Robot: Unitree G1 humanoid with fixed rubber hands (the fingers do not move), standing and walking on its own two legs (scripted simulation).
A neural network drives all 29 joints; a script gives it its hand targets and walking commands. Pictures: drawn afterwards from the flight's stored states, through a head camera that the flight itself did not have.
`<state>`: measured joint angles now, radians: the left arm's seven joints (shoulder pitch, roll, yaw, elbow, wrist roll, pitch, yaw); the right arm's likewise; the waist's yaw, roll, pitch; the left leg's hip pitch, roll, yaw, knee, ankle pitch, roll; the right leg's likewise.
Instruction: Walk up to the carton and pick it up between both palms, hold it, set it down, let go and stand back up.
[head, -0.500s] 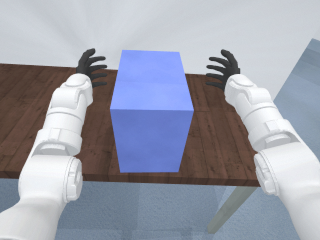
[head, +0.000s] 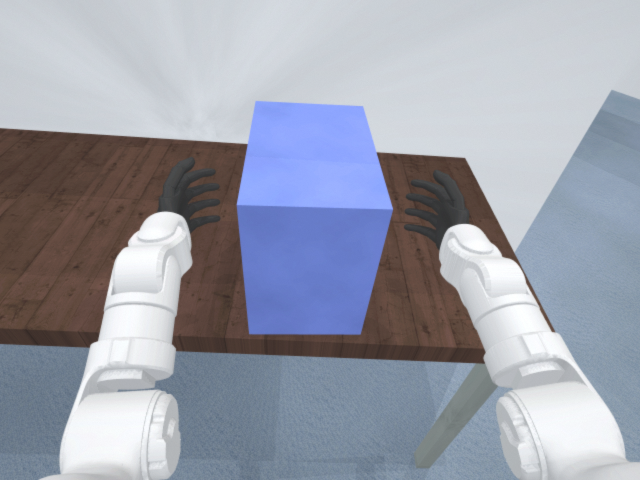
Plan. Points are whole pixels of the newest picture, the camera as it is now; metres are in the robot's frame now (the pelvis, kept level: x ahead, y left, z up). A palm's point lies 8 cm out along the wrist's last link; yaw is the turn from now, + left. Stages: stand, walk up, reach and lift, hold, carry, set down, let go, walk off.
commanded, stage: set down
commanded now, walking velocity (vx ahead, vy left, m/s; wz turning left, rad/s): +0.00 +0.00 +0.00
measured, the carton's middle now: (307, 216) +0.50 +0.04 +0.07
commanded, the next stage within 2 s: let go in 1.94 s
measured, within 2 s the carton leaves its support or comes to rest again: neither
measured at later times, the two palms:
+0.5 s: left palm (174, 284) +0.32 +0.21 +0.10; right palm (466, 296) +0.33 -0.17 +0.09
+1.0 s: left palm (157, 366) +0.25 +0.22 +0.03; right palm (483, 371) +0.25 -0.19 +0.03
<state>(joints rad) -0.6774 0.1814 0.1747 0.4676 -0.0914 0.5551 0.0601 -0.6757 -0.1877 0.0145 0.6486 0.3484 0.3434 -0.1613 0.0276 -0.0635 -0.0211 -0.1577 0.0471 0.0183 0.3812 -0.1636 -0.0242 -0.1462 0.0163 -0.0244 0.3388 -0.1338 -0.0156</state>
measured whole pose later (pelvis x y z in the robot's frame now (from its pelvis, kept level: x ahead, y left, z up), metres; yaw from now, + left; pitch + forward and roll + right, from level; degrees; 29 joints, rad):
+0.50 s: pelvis +0.03 +0.00 +0.00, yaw -1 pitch -5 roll +0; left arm -0.13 0.11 0.13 -0.09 -0.06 0.53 0.05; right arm -0.12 -0.20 0.07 0.10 0.30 0.24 -0.15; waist 0.04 -0.05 0.05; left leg -0.05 0.05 0.05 0.33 -0.19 -0.03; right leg -0.06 0.02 0.00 0.31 -0.17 -0.01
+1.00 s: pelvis +0.04 +0.00 +0.00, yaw -1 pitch -3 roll +0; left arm 0.23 0.17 0.03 0.00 -0.11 0.16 0.04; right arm 0.27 -0.15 0.01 0.03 0.14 0.02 -0.06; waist 0.07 -0.03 0.05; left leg -0.05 0.04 0.05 0.30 -0.18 -0.02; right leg -0.07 0.01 0.01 0.29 -0.17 -0.01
